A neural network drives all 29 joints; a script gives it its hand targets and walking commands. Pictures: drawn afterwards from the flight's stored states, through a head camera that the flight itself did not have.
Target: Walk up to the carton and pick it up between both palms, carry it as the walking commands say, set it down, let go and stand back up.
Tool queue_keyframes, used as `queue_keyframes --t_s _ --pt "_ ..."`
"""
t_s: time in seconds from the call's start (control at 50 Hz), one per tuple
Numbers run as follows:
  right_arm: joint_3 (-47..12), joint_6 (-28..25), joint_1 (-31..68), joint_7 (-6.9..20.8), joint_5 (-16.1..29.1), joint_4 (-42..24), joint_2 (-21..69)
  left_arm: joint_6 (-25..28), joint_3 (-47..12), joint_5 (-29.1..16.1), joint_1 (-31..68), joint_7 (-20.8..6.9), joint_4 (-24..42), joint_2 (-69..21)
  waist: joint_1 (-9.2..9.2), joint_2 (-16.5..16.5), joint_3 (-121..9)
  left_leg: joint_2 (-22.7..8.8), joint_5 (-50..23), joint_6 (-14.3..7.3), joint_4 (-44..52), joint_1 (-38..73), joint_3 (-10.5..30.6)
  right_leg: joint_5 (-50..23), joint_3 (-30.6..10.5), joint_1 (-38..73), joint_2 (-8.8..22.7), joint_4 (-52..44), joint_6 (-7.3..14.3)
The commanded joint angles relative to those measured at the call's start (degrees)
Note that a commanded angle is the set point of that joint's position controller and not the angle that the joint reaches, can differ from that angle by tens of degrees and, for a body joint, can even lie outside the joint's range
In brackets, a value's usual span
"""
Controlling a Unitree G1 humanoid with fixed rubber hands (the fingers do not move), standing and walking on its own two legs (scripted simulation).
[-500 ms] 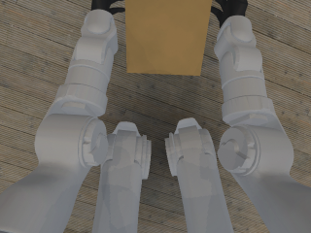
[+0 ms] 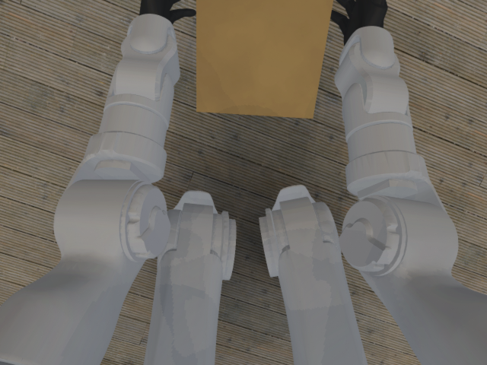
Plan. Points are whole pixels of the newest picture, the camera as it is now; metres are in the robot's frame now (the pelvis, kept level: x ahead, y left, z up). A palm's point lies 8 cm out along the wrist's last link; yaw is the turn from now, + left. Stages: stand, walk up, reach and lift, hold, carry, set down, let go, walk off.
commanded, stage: set down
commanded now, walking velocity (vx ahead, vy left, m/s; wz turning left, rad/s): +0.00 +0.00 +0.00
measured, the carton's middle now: (257, 18) +0.56 -0.04 -0.25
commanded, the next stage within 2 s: none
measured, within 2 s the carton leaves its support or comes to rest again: rests again in 0.80 s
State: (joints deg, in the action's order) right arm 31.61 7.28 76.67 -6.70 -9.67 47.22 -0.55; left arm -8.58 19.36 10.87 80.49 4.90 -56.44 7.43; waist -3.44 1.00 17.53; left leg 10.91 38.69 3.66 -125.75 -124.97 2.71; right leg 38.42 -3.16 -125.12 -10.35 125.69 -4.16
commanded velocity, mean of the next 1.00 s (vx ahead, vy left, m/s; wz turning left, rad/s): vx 0.00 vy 0.00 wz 0.00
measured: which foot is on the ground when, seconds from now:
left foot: down 0.00-1.00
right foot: down 0.00-1.00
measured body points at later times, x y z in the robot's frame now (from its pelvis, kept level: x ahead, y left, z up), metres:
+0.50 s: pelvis +0.00 +0.01 +0.00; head +0.36 +0.01 +0.26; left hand +0.56 +0.09 -0.18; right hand +0.53 -0.16 -0.16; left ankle +0.09 +0.12 -0.35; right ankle +0.09 -0.12 -0.35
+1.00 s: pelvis -0.03 +0.00 -0.01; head +0.34 +0.00 +0.24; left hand +0.53 +0.15 -0.20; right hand +0.50 -0.18 -0.19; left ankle +0.08 +0.11 -0.35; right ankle +0.09 -0.12 -0.35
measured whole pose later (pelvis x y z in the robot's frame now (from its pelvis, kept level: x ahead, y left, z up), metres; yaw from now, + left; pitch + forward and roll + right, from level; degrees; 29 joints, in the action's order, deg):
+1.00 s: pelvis -0.03 +0.00 -0.01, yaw +0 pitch +31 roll -2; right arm 13.3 3.9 77.1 -8.5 7.7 55.3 -12.5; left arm -4.7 2.1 -9.1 81.3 6.2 -61.9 21.9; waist -3.8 -0.4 27.0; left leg 7.8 34.5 1.7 -127.3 -123.8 1.7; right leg 35.1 -0.3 -122.7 -6.9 126.4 -3.1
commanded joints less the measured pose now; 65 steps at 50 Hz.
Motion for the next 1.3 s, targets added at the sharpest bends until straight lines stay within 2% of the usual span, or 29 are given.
queue_keyframes --t_s 0.0,0.04,0.12,0.16,0.22,0.28,0.3,0.32,0.34,0.38,0.44,0.52,0.62,0.7,0.74,0.82,0.88,0.9,0.94,0.96,0.98,1.02,1.04,1.12,1.18,1.2,1.22,1.26,1.28 --pt "-21.8 4.2 18.7 13.8 1.2 10.5 44.9 0.3 -14.0 -0.1 20.7 -11.5 -2.4 -41.2 2.71 -2.3 -50.2 -0.7 -22.5 -4.2 11.5 20.3 -4.6 -25.7 3.8 23.9 -0.3 -10.9 1.6" --pt "-21.6 4.1 18.4 13.8 0.5 10.0 44.2 0.3 -14.9 -0.8 20.7 -11.8 -1.5 -42.3 1.45 -2.1 -54.1 -0.7 -24.7 -4.2 10.7 21.2 -3.8 -27.3 4.2 23.5 -0.1 -9.3 1.7" --pt "-20.4 4.1 17.8 14.0 0.4 11.2 42.9 0.2 -14.2 0.4 21.3 -11.5 -3.1 -41.1 2.9 -4.4 -50.6 -0.9 -24.1 -3.7 11.6 22.8 -4.3 -24.9 4.6 19.9 0.1 -10.1 1.4" --pt "-20.2 3.7 19.1 13.9 0.4 10.2 42.0 0.2 -15.6 -0.3 21.8 -11.0 -3.0 -40.9 0.78 -4.3 -51.9 -1.2 -23.6 -3.8 10.6 23.2 -3.0 -24.7 5.1 19.1 0.4 -8.5 1.6" --pt "-19.8 4.0 18.3 14.2 0.0 10.9 41.7 0.4 -13.8 0.4 19.7 -10.8 -3.6 -39.3 1.04 -1.1 -50.2 -1.0 -23.2 -4.1 11.4 23.9 -2.8 -23.0 5.8 18.5 0.2 -8.8 1.1" --pt "-19.3 3.5 18.2 14.1 0.1 10.4 39.0 0.5 -13.2 0.3 21.0 -10.3 -3.3 -37.2 1.64 -3.6 -49.7 -0.9 -23.1 -3.5 11.7 23.4 -3.3 -23.4 5.6 18.5 0.5 -8.8 1.4" --pt "-19.7 3.3 19.2 14.2 0.1 9.9 38.8 0.8 -12.6 0.4 19.6 -10.5 -3.0 -37.5 2.01 -1.7 -50.2 -0.8 -24.6 -3.9 10.9 22.8 -3.3 -24.7 5.7 19.0 0.5 -8.5 1.2" --pt "-17.6 3.3 15.8 13.9 -0.8 11.6 38.4 0.7 -13.4 0.2 20.8 -10.3 -1.5 -37.9 -0.36 -2.3 -51.5 -1.2 -24.2 -3.5 11.4 23.5 -2.5 -24.4 5.5 19.6 0.8 -8.7 1.4" --pt "-18.5 2.9 16.5 13.5 -0.1 10.8 35.8 0.8 -13.1 0.6 19.6 -10.0 -2.7 -36.2 1.63 -3.6 -51.5 -1.2 -25.3 -3.2 11.0 24.6 -2.9 -24.8 5.5 18.9 0.8 -8.4 1.5" --pt "-17.6 2.5 17.1 13.4 -0.6 9.6 35.1 0.9 -12.4 0.7 18.6 -9.8 -3.8 -35.2 0.79 -2.8 -52.8 -1.4 -26.0 -3.6 11.2 27.2 -2.4 -24.6 6.2 18.4 0.8 -8.3 0.8" --pt "-17.1 1.8 16.1 12.4 0.1 9.4 31.6 1.2 -9.9 1.6 18.5 -8.7 -4.5 -30.5 2.54 -3.8 -51.3 -1.5 -26.8 -3.1 10.4 26.0 -3.5 -25.3 5.0 19.2 1.2 -9.6 1.0" --pt "-14.9 1.1 14.7 10.6 -0.2 9.2 24.2 1.8 -8.4 1.6 17.0 -7.0 -4.6 -22.3 1.8 -3.4 -53.0 -2.0 -24.2 -2.8 10.2 26.9 -3.6 -23.6 5.7 20.9 1.3 -8.8 0.6" --pt "-8.5 -1.4 4.8 3.9 0.1 11.4 -0.4 4.1 -3.3 1.2 12.2 -1.3 -2.9 2.4 -0.17 -4.0 -55.8 -2.9 -25.9 -1.6 11.0 28.7 -3.3 -26.4 6.1 24.5 2.2 -8.9 0.2" --pt "-11.8 -4.5 7.2 0.1 7.9 6.2 -12.0 6.4 -4.7 -4.1 10.8 2.4 -1.7 15.8 2.15 -4.5 -61.2 -4.0 -29.1 -1.8 10.3 31.9 -3.6 -30.7 5.4 28.5 2.6 -9.2 0.4" --pt "-14.4 -6.6 12.3 -1.2 11.8 -1.1 -13.3 7.3 -8.1 -9.1 15.9 3.1 3.4 14.6 0.63 -3.5 -68.4 -4.6 -35.7 -1.6 9.4 34.9 -2.1 -36.3 5.7 30.9 3.2 -9.1 0.2" --pt "-15.1 -6.6 15.8 -1.8 14.7 0.5 -16.9 6.7 -13.6 -16.1 22.0 2.0 1.5 15.0 -4.42 -5.1 -69.1 -5.9 -28.9 -1.8 8.0 30.4 -2.8 -33.4 6.2 33.5 4.9 -8.9 1.2" --pt "-18.5 -5.6 17.6 -1.9 17.3 0.2 -17.6 5.6 -17.9 -19.9 22.9 0.9 2.2 14.2 -4.36 -5.7 -70.4 -6.7 -22.0 -2.1 8.7 34.2 -3.4 -23.5 6.9 29.5 6.0 -9.9 1.3" --pt "-20.1 -5.0 17.1 -1.6 18.6 2.5 -16.3 5.5 -19.9 -21.0 24.4 0.7 2.1 13.9 -5.64 -6.4 -71.0 -7.4 -21.6 -2.1 7.8 33.4 -3.6 -24.5 6.3 31.6 6.5 -9.7 1.9" --pt "-19.6 -4.7 18.2 -2.3 19.2 -5.8 -19.3 4.7 -21.8 -23.7 24.4 1.1 9.0 14.1 -6.81 -7.0 -81.3 -7.2 -25.8 -1.7 7.6 39.1 -3.2 -29.1 6.9 37.2 6.1 -9.0 1.9" --pt "-18.6 -3.9 17.6 -2.8 19.4 -5.7 -19.7 4.6 -19.1 -22.1 24.3 1.8 10.9 17.8 -3.69 -7.1 -83.9 -6.6 -25.4 -2.1 8.8 41.2 -3.7 -28.2 7.1 38.6 5.6 -9.7 1.9" --pt "-18.4 -3.1 16.1 -2.9 19.2 -1.9 -21.2 3.7 -18.3 -22.1 23.5 2.5 8.1 19.9 -5.4 -6.0 -84.7 -7.1 -22.4 -2.1 9.8 43.5 -3.8 -25.2 7.9 39.8 6.1 -10.7 1.6" --pt "-20.1 -0.8 16.7 -3.6 20.4 -2.2 -20.8 1.5 -17.3 -19.9 23.9 3.4 9.2 21.6 -2.41 -7.7 -86.1 -7.3 -17.7 -2.4 11.8 46.6 -4.4 -20.1 7.5 40.2 5.7 -12.7 2.2" --pt "-21.4 0.9 16.2 -3.0 20.0 4.7 -17.8 0.2 -17.5 -18.9 23.6 3.3 2.7 20.6 -2.95 -4.3 -78.9 -7.4 -11.4 -3.0 13.7 42.0 -3.7 -14.7 8.6 37.5 6.1 -12.9 1.9" --pt "-17.8 1.6 19.6 -4.5 19.6 -10.6 -20.3 -1.7 -13.6 -16.7 23.7 4.7 14.6 20.9 -1.12 -4.8 -91.3 -5.9 -17.0 -3.1 17.3 52.2 -3.9 -19.1 9.2 43.7 5.0 -16.7 1.5" --pt "-18.0 3.1 17.2 -4.8 19.9 -10.9 -17.6 -2.8 -15.1 -14.5 22.7 4.9 14.0 18.0 -1.09 -7.4 -95.5 -5.6 -20.0 -3.7 18.2 58.0 -3.8 -19.6 9.6 44.4 5.0 -18.1 2.1" --pt "-15.8 3.5 19.4 -5.3 19.3 -20.4 -20.8 -3.8 -14.7 -15.0 24.5 5.1 22.4 17.7 -1.97 -8.5 -102.5 -4.9 -23.5 -3.0 18.5 61.4 -4.4 -23.1 9.0 47.6 4.2 -20.1 2.4" --pt "-17.6 4.4 16.8 -5.7 18.6 -16.4 -19.2 -4.1 -14.3 -14.5 22.3 4.9 16.8 16.9 -1.25 -6.8 -99.3 -5.1 -22.9 -3.3 18.8 58.8 -4.1 -21.6 9.3 46.4 4.6 -20.3 2.1" --pt "-17.9 5.2 15.1 -5.9 17.8 -18.7 -16.7 -4.6 -13.2 -15.1 22.5 4.7 19.3 16.8 -2.8 -4.9 -103.7 -4.5 -24.4 -3.8 20.0 59.3 -4.2 -25.1 9.7 51.2 3.9 -21.2 2.5" --pt "-17.5 5.7 13.9 -5.7 16.8 -16.0 -15.5 -4.6 -14.0 -15.0 20.0 4.3 14.1 14.5 -4.19 -2.4 -99.0 -4.3 -24.2 -4.3 20.1 56.6 -3.4 -24.4 9.7 48.8 3.7 -22.0 2.3"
